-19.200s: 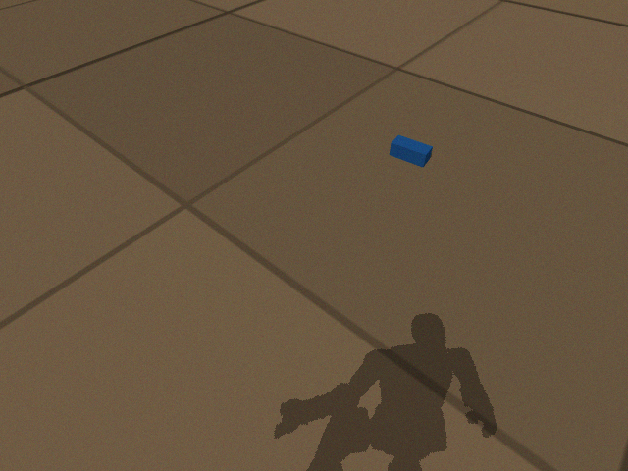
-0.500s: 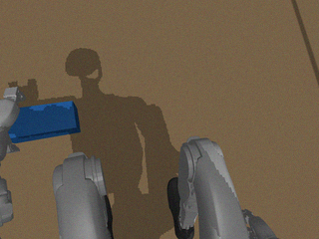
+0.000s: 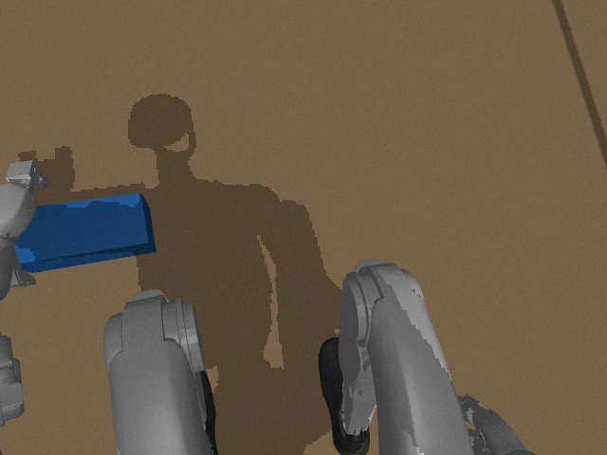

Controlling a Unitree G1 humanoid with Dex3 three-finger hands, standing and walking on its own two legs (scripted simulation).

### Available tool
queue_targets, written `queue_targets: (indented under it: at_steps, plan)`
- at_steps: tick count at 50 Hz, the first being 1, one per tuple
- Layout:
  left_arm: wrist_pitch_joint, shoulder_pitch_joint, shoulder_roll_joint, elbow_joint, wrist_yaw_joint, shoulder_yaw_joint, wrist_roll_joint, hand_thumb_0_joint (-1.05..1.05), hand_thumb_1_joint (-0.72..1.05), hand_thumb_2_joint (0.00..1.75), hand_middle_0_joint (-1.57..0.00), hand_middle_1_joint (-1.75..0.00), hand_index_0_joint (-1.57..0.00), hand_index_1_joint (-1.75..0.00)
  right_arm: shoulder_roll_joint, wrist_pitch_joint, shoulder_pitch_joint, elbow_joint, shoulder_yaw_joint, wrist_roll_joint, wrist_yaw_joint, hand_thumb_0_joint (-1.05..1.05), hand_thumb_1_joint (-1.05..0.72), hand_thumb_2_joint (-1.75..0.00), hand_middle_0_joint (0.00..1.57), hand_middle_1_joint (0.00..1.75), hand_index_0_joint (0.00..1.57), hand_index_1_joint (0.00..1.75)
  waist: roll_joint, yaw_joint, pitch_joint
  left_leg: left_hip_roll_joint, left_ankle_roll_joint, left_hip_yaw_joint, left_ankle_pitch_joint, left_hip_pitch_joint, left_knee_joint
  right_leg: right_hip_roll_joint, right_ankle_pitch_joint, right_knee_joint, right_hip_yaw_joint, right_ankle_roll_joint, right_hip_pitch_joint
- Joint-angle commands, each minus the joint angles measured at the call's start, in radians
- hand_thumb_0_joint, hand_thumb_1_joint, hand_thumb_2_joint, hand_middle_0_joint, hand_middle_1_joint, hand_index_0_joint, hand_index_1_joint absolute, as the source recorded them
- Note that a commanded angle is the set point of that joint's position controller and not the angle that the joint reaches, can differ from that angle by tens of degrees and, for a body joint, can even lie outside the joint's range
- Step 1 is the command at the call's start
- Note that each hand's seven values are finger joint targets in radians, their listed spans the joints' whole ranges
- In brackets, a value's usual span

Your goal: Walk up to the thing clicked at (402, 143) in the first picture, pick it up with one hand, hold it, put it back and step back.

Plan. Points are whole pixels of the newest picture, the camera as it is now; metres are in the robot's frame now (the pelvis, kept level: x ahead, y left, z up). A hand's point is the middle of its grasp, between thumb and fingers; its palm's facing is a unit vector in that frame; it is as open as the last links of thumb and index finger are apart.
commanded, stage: rise first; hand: left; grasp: from above
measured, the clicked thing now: (86, 233) +0.44 +0.31 -0.28
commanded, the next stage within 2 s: approach in 0.26 s
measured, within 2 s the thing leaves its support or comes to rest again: neither
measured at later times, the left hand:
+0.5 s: hand (24, 240) +0.41 +0.34 -0.16, palm faces -0.45 -0.07 -0.89, open 14.2 cm
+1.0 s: hand (63, 222) +0.43 +0.31 -0.18, palm faces -0.46 -0.10 -0.88, open 14.0 cm
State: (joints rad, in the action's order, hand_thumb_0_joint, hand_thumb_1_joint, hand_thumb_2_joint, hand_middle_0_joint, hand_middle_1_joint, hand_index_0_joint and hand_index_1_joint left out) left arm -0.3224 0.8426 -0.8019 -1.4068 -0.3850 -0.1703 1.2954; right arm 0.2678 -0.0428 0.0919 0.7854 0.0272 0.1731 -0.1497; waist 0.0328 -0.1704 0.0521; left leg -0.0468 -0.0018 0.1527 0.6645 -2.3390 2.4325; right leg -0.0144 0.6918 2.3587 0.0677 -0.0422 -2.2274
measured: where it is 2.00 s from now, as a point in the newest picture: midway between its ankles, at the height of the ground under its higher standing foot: (275, 432)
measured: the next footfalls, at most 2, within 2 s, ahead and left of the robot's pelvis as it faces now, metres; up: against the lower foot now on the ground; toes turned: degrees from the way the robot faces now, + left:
none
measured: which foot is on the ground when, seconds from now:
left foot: down 0.00-1.00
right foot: down 0.00-1.00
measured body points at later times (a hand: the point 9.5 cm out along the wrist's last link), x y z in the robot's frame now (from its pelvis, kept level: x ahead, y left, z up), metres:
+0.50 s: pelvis +0.00 +0.00 +0.00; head +0.22 +0.08 +0.38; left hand +0.42 +0.35 -0.11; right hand +0.09 -0.27 -0.11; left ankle +0.08 +0.13 -0.29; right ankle +0.10 -0.13 -0.29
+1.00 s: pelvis +0.00 +0.00 -0.01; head +0.24 +0.06 +0.37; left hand +0.45 +0.31 -0.13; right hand +0.04 -0.28 -0.11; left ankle +0.08 +0.13 -0.29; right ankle +0.10 -0.13 -0.29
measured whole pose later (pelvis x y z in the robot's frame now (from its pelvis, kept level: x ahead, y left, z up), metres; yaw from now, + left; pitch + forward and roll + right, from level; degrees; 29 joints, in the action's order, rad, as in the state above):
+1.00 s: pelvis +0.00 +0.00 -0.01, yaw -1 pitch +32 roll -7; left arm -0.22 0.89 -0.77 -1.48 -0.42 -0.19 1.27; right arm 0.29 -0.09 0.16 0.77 0.08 0.19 -0.17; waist 0.01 -0.25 0.01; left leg -0.06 0.01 0.16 0.66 -2.35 2.45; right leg 0.00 0.67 2.37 0.07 -0.04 -2.26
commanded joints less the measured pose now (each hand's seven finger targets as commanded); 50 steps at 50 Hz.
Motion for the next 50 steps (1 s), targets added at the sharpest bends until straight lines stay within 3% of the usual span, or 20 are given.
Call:
queue_targets:
  at_steps: [1,3,8,11,14,18,20,25,28,30,34,35,36,37,38,44,46,47,48,50]
  plan:
    - [-0.007,0.265,-0.281,0.163,-0.029,-0.032,-0.023,0.00,-0.58,1.04,-0.07,-1.03,-0.06,-1.05,0.242,-0.005,0.169,-0.019,-0.072,-0.003,0.016,0.00,-0.91,-0.90,0.20,0.30,0.20,0.30,-0.292,0.014,0.648,0.040,-0.021,-0.109,-0.131,0.532,-0.251,0.042,-0.178,-0.241,0.082,0.072,0.258]
    - [-0.007,0.255,-0.272,0.127,-0.027,-0.026,-0.020,0.00,-0.59,1.05,-0.07,-1.03,-0.06,-1.04,0.246,-0.006,0.173,-0.024,-0.069,-0.003,0.013,0.00,-0.91,-0.90,0.20,0.30,0.20,0.30,-0.276,-0.003,0.619,0.040,-0.021,-0.106,-0.126,0.521,-0.251,0.042,-0.172,-0.239,0.087,0.072,0.251]
    - [-0.020,0.248,-0.274,0.156,-0.036,-0.030,-0.012,0.00,-0.60,1.06,-0.07,-1.02,-0.05,-1.04,0.245,-0.004,0.167,-0.014,-0.069,-0.001,0.016,0.00,-0.91,-0.90,0.20,0.30,0.20,0.30,-0.311,0.018,0.648,0.041,-0.015,-0.105,-0.129,0.553,-0.257,0.043,-0.169,-0.231,0.090,0.074,0.242]
    - [-0.019,0.264,-0.279,0.151,-0.047,-0.033,-0.011,0.00,-0.59,1.05,-0.07,-1.02,-0.05,-1.04,0.248,-0.004,0.171,-0.016,-0.069,0.001,0.015,0.00,-0.91,-0.90,0.20,0.30,0.20,0.30,-0.298,0.005,0.645,0.040,-0.018,-0.105,-0.140,0.545,-0.247,0.043,-0.184,-0.231,0.090,0.072,0.242]
    - [-0.018,0.265,-0.285,0.147,-0.056,-0.038,-0.005,0.00,-0.59,1.05,-0.07,-1.02,-0.05,-1.04,0.247,-0.004,0.166,-0.011,-0.069,0.001,0.016,0.00,-0.90,-0.90,0.20,0.30,0.20,0.30,-0.319,0.017,0.646,0.041,-0.015,-0.107,-0.140,0.556,-0.256,0.043,-0.178,-0.226,0.090,0.074,0.229]
    - [-0.015,0.275,-0.268,0.113,-0.067,-0.025,-0.001,0.00,-0.61,1.12,-0.07,-0.99,-0.02,-1.03,0.247,-0.007,0.164,-0.013,-0.063,0.009,0.013,0.00,-0.91,-0.90,0.20,0.30,0.20,0.30,-0.302,-0.007,0.620,0.043,-0.019,-0.106,-0.122,0.529,-0.247,0.042,-0.167,-0.230,0.091,0.071,0.222]
    - [-0.015,0.286,-0.282,0.141,-0.070,-0.034,0.001,0.00,-0.58,1.05,-0.06,-1.04,-0.05,-1.05,0.251,-0.010,0.155,-0.020,-0.071,0.002,0.017,0.00,-0.90,-0.90,0.20,0.30,0.20,0.30,-0.319,0.009,0.655,0.043,-0.016,-0.105,-0.114,0.550,-0.256,0.041,-0.155,-0.227,0.090,0.075,0.217]
    - [0.004,0.370,-0.156,0.130,-0.068,0.063,-0.014,0.00,-0.58,1.04,-0.06,-1.05,-0.06,-1.05,0.248,-0.029,0.200,0.003,-0.070,0.004,0.011,0.00,-0.90,-0.90,0.20,0.30,0.20,0.30,-0.291,-0.064,0.614,0.039,-0.018,-0.102,-0.112,0.538,-0.246,0.040,-0.173,-0.250,0.093,0.068,0.207]
    - [0.016,0.413,-0.161,0.145,-0.081,0.072,-0.011,0.00,-0.59,1.04,-0.06,-1.05,-0.05,-1.06,0.250,-0.034,0.211,0.004,-0.068,-0.002,0.015,0.00,-0.90,-0.90,0.20,0.30,0.20,0.30,-0.320,-0.060,0.658,0.037,-0.016,-0.103,-0.119,0.557,-0.252,0.042,-0.178,-0.258,0.092,0.070,0.222]
    - [0.037,0.431,-0.119,0.101,-0.092,0.100,-0.006,0.00,-0.57,1.03,-0.06,-1.06,-0.06,-1.06,0.247,-0.039,0.214,0.008,-0.061,-0.002,0.015,0.00,-0.90,-0.90,0.20,0.30,0.20,0.30,-0.313,-0.069,0.638,0.034,-0.013,-0.099,-0.116,0.564,-0.256,0.044,-0.179,-0.247,0.097,0.074,0.199]
    - [0.082,0.435,-0.165,-0.021,-0.123,0.069,0.022,0.00,-0.58,1.05,-0.07,-1.04,-0.06,-1.05,0.252,-0.047,0.215,-0.005,-0.039,0.005,0.012,0.00,-0.90,-0.90,0.20,0.30,0.20,0.30,-0.305,-0.080,0.592,0.039,-0.016,-0.102,-0.099,0.524,-0.259,0.045,-0.168,-0.242,0.100,0.076,0.191]
    - [0.093,0.432,-0.194,-0.013,-0.129,0.046,0.024,0.00,-0.58,1.05,-0.08,-1.04,-0.06,-1.06,0.256,-0.048,0.216,-0.013,-0.032,0.004,0.012,0.00,-0.90,-0.90,0.20,0.30,0.20,0.30,-0.323,-0.065,0.599,0.043,-0.018,-0.108,-0.109,0.520,-0.265,0.042,-0.174,-0.240,0.097,0.075,0.209]
    - [0.109,0.398,-0.187,-0.051,-0.133,0.038,0.020,0.00,-0.58,1.05,-0.07,-1.04,-0.06,-1.05,0.255,-0.051,0.212,-0.018,-0.029,0.006,0.010,0.00,-0.90,-0.90,0.20,0.30,0.20,0.30,-0.321,-0.052,0.596,0.042,-0.017,-0.111,-0.120,0.531,-0.264,0.040,-0.185,-0.234,0.097,0.075,0.212]
    - [0.119,0.399,-0.181,-0.071,-0.134,0.047,0.017,0.00,-0.58,1.05,-0.07,-1.04,-0.06,-1.05,0.252,-0.057,0.203,-0.019,-0.023,0.011,0.005,0.00,-0.90,-0.90,0.20,0.30,0.20,0.30,-0.327,-0.064,0.590,0.041,-0.019,-0.115,-0.120,0.526,-0.259,0.042,-0.189,-0.229,0.094,0.075,0.211]
    - [0.122,0.419,-0.197,-0.051,-0.134,0.034,0.013,0.00,-0.58,1.07,-0.07,-1.04,-0.06,-1.06,0.259,-0.061,0.209,-0.022,-0.021,0.013,0.001,0.00,-0.90,-0.90,0.20,0.30,0.20,0.30,-0.309,-0.073,0.606,0.040,-0.021,-0.112,-0.127,0.524,-0.251,0.044,-0.201,-0.229,0.096,0.073,0.226]
    - [0.140,0.280,-0.286,-0.008,-0.101,-0.041,-0.029,0.00,-0.56,1.09,-0.08,-1.06,-0.07,-1.07,0.261,-0.060,0.189,-0.051,-0.016,0.005,-0.009,0.00,-0.90,-0.90,0.20,0.30,0.20,0.30,-0.279,-0.013,0.666,0.044,-0.036,-0.137,-0.161,0.455,-0.227,0.049,-0.238,-0.237,0.068,0.064,0.354]
    - [0.129,0.287,-0.300,0.042,-0.079,-0.042,-0.044,0.00,-0.58,1.07,-0.07,-1.05,-0.06,-1.06,0.259,-0.058,0.194,-0.049,-0.021,0.005,-0.010,0.00,-0.90,-0.90,0.20,0.30,0.20,0.30,-0.264,-0.020,0.673,0.042,-0.041,-0.136,-0.159,0.438,-0.212,0.048,-0.239,-0.240,0.060,0.059,0.372]
    - [0.117,0.300,-0.345,0.084,-0.072,-0.074,-0.047,0.00,-0.58,1.06,-0.07,-1.04,-0.06,-1.06,0.269,-0.059,0.186,-0.070,-0.029,0.003,-0.010,0.00,-0.90,-0.90,0.20,0.30,0.20,0.30,-0.253,-0.024,0.687,0.038,-0.041,-0.131,-0.161,0.442,-0.205,0.049,-0.243,-0.238,0.060,0.058,0.385]
    - [0.110,0.292,-0.309,0.072,-0.057,-0.044,-0.052,0.00,-0.59,1.04,-0.07,-1.05,-0.06,-1.05,0.259,-0.057,0.194,-0.060,-0.027,0.000,-0.009,0.00,-0.90,-0.90,0.20,0.30,0.20,0.30,-0.248,-0.020,0.670,0.039,-0.042,-0.132,-0.145,0.418,-0.202,0.048,-0.223,-0.241,0.053,0.059,0.379]
    - [0.081,0.300,-0.275,0.109,-0.043,-0.034,-0.070,0.00,-0.59,1.04,-0.06,-1.04,-0.06,-1.04,0.253,-0.052,0.216,-0.033,-0.035,0.006,-0.007,0.00,-0.90,-0.90,0.20,0.30,0.20,0.30,-0.263,-0.034,0.653,0.040,-0.033,-0.121,-0.104,0.426,-0.216,0.049,-0.177,-0.248,0.065,0.063,0.348]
